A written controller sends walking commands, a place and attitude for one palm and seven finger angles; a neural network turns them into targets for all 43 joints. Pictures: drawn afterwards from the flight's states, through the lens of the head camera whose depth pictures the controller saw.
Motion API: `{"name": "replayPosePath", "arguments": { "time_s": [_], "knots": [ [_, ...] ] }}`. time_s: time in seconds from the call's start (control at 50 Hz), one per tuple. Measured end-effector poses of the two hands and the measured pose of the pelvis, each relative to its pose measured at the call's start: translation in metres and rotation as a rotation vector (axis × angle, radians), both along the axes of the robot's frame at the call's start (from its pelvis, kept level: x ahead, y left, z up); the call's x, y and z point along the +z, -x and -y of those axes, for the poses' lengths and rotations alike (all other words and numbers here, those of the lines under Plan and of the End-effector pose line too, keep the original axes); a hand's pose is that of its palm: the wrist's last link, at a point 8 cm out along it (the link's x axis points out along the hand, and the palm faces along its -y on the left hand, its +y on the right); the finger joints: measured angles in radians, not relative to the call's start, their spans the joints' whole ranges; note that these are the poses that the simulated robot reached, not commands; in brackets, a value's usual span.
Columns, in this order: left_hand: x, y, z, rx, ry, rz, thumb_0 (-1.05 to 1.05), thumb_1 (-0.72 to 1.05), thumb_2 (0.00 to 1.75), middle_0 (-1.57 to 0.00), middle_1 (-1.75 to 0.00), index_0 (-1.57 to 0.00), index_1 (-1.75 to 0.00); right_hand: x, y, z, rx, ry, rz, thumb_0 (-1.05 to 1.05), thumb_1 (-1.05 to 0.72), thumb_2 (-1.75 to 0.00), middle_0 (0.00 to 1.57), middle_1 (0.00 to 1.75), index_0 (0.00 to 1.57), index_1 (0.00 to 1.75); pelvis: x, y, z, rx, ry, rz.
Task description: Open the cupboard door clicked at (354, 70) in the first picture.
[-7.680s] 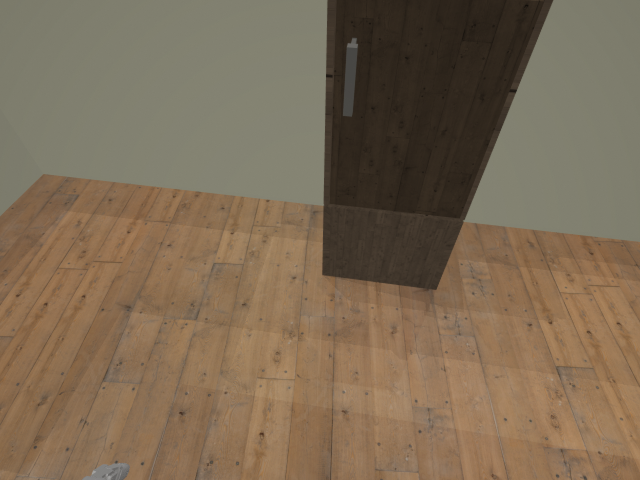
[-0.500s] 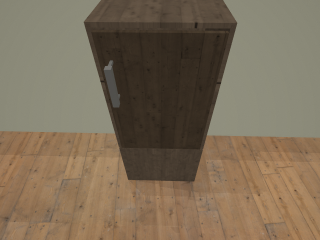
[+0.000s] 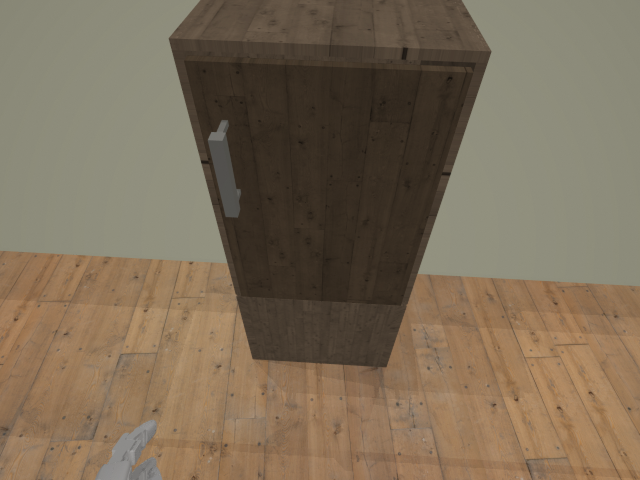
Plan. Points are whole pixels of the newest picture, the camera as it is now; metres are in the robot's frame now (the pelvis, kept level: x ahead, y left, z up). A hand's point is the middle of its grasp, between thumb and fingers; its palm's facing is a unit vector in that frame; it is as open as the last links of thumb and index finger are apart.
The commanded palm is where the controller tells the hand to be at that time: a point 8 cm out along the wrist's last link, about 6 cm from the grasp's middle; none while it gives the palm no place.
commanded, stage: raise the hand with hooked fingers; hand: left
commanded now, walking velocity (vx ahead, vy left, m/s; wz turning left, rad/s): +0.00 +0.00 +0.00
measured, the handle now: (228, 170) +0.57 +0.18 +0.07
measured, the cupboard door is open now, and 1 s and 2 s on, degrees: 0 0 0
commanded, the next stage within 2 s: move the hooked fingers beside the handle in 1.96 s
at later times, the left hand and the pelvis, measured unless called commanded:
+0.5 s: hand (172, 438) +0.17 +0.18 -0.01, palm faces +0.00 -1.00 -0.08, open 9.9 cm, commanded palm +0.15 +0.24 +0.00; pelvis -0.03 -0.05 -0.07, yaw +2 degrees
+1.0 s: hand (135, 376) +0.23 +0.23 +0.04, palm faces +0.00 -1.00 -0.05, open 12.8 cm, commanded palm +0.20 +0.28 +0.05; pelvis -0.02 -0.01 -0.03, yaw +0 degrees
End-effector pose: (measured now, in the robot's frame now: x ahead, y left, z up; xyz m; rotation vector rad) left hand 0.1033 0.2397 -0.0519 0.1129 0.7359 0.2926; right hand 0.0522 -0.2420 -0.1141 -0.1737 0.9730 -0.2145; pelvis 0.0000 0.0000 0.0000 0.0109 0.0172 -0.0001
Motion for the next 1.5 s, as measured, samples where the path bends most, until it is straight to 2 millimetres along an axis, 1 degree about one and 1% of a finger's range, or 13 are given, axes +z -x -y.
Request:
{"name": "replayPosePath", "arguments": {
  "time_s": [0.06,0.12,0.16,0.22,0.32,0.4,0.52,0.66,0.76,0.92,1.2,1.34,1.5],
  "knots": [
    [0.046,-0.054,0.007,-0.060,0.003,0.355,0.03,0.88,0.87,-0.20,-0.34,-0.20,-0.34,0.011,-0.042,0.013,0.048,0.031,0.168,0.01,-0.91,-0.90,0.20,0.30,0.20,0.30,-0.008,0.003,0.003,0.012,0.009,-0.044],
    [0.062,-0.078,0.020,-0.167,0.058,0.621,0.02,0.82,0.85,-0.20,-0.37,-0.21,-0.37,0.022,-0.082,0.026,0.088,0.057,0.301,0.01,-0.91,-0.90,0.20,0.30,0.20,0.30,-0.022,0.007,0.011,-0.004,0.007,-0.110],
    [0.056,-0.078,0.027,-0.261,0.082,0.713,0.01,0.77,0.83,-0.20,-0.40,-0.21,-0.40,0.027,-0.106,0.033,0.118,0.072,0.376,0.01,-0.91,-0.90,0.20,0.30,0.20,0.30,-0.035,0.010,0.017,-0.010,0.007,-0.142],
    [0.034,-0.060,0.028,-0.332,0.105,0.702,0.01,0.69,0.80,-0.21,-0.44,-0.22,-0.44,0.032,-0.136,0.040,0.159,0.091,0.460,0.01,-0.91,-0.90,0.20,0.30,0.20,0.30,-0.052,0.014,0.025,-0.011,0.006,-0.173],
    [0.015,-0.022,0.011,-0.214,0.089,0.615,0.01,0.57,0.76,-0.22,-0.51,-0.23,-0.51,0.027,-0.163,0.037,0.215,0.094,0.502,0.01,-0.91,-0.90,0.19,0.30,0.20,0.30,-0.067,0.016,0.035,0.012,0.026,-0.187],
    [0.031,-0.019,0.003,-0.202,0.019,0.693,0.01,0.47,0.72,-0.23,-0.57,-0.23,-0.57,0.007,-0.158,0.025,0.255,0.069,0.452,0.01,-0.91,-0.90,0.19,0.30,0.20,0.30,-0.072,0.020,0.042,0.034,0.048,-0.193],
    [0.048,-0.057,0.003,-0.333,0.052,0.706,0.01,0.33,0.66,-0.24,-0.66,-0.24,-0.66,-0.023,-0.117,0.014,0.221,-0.005,0.320,0.01,-0.90,-0.90,0.20,0.30,0.21,0.30,-0.068,0.026,0.045,0.037,0.056,-0.188],
    [0.068,-0.078,-0.009,-0.313,0.069,0.651,0.00,0.17,0.59,-0.25,-0.77,-0.26,-0.77,-0.021,-0.063,0.025,0.106,-0.013,0.225,0.01,-0.90,-0.90,0.20,0.30,0.21,0.30,-0.049,0.023,0.039,0.010,0.032,-0.170],
    [0.074,-0.080,-0.019,-0.298,0.051,0.673,0.00,0.05,0.54,-0.26,-0.84,-0.26,-0.84,-0.012,-0.045,0.041,0.086,0.046,0.194,0.01,-0.90,-0.90,0.20,0.30,0.21,0.30,-0.042,0.022,0.031,0.005,0.030,-0.159],
    [0.081,-0.093,-0.032,-0.317,0.061,0.707,0.00,-0.13,0.46,-0.27,-0.96,-0.28,-0.96,0.012,-0.057,0.042,0.098,0.112,0.243,0.01,-0.90,-0.90,0.20,0.30,0.20,0.30,-0.035,0.020,0.018,0.003,0.038,-0.131],
    [0.113,-0.118,-0.072,-0.289,0.064,0.727,-0.01,-0.43,0.33,-0.29,-1.15,-0.30,-1.15,0.036,-0.106,-0.014,0.198,0.042,0.364,0.01,-0.90,-0.90,0.20,0.30,0.21,0.30,-0.022,0.014,0.000,0.013,0.052,-0.083],
    [0.126,-0.132,-0.087,-0.288,0.060,0.726,-0.01,-0.48,0.31,-0.30,-1.19,-0.30,-1.19,0.035,-0.103,-0.025,0.211,0.037,0.336,0.01,-0.90,-0.90,0.20,0.30,0.21,0.30,-0.018,0.014,-0.005,0.017,0.053,-0.068],
    [0.143,-0.150,-0.101,-0.288,0.065,0.731,-0.02,-0.50,0.30,-0.30,-1.19,-0.30,-1.19,0.034,-0.087,-0.015,0.181,0.059,0.281,0.01,-0.90,-0.90,0.20,0.30,0.21,0.30,-0.013,0.014,-0.006,0.014,0.050,-0.058]
  ]
}}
